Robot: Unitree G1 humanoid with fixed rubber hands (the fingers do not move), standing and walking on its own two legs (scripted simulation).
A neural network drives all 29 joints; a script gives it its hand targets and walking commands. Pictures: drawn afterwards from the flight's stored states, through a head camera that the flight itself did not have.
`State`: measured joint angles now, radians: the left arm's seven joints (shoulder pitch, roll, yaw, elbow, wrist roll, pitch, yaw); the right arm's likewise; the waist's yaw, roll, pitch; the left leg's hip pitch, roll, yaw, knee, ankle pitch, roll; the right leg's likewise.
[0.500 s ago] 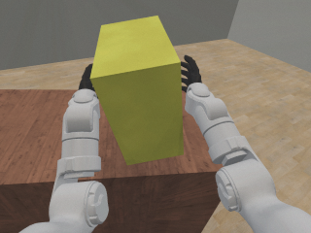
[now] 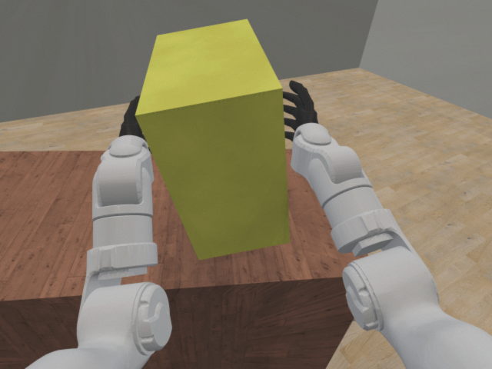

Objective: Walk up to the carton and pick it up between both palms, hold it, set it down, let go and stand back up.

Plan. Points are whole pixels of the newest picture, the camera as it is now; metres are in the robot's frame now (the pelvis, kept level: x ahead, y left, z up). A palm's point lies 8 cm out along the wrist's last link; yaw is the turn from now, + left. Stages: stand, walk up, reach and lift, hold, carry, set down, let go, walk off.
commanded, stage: hold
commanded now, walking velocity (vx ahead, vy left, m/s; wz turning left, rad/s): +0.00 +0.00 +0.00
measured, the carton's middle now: (223, 138) +0.44 +0.01 +0.21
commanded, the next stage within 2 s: none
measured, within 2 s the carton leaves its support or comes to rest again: neither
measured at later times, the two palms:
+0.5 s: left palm (133, 136) +0.37 +0.14 +0.26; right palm (307, 120) +0.37 -0.11 +0.28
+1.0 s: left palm (132, 134) +0.37 +0.14 +0.26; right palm (306, 118) +0.37 -0.11 +0.28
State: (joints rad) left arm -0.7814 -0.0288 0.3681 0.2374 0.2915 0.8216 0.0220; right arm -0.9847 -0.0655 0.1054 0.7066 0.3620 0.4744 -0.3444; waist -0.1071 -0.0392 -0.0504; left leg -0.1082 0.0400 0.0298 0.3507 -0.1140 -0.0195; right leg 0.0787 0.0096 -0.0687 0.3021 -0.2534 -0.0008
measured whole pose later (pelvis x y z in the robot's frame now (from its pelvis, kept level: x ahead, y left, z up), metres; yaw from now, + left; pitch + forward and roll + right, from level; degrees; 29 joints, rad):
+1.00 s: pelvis +0.00 +0.00 +0.00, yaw +0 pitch -6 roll -1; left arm -0.86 -0.01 0.39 0.32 0.29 0.85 0.02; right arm -1.08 -0.08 0.08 0.79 0.38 0.54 -0.35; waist -0.10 -0.03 -0.09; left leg -0.14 0.04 0.03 0.36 -0.11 -0.02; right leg 0.04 0.01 -0.06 0.31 -0.25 0.00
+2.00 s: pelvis -0.01 +0.00 +0.00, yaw +0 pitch -7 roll -1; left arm -0.83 -0.02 0.37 0.26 0.30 0.88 0.02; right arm -1.03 -0.08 0.09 0.73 0.39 0.55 -0.36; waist -0.10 -0.02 -0.08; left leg -0.13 0.04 0.03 0.36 -0.11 -0.02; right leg 0.05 0.01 -0.06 0.32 -0.25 0.00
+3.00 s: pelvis +0.00 +0.00 +0.00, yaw +0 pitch -7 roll -1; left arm -0.86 -0.02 0.38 0.28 0.32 0.86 0.02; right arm -1.06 -0.09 0.08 0.75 0.39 0.56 -0.36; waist -0.09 -0.02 -0.08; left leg -0.13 0.04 0.03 0.36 -0.11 -0.02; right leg 0.06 0.01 -0.06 0.31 -0.25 0.00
